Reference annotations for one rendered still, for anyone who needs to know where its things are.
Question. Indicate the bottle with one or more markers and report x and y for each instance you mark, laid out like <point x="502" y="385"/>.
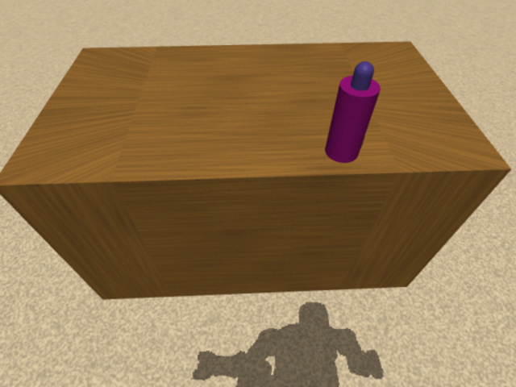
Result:
<point x="354" y="105"/>

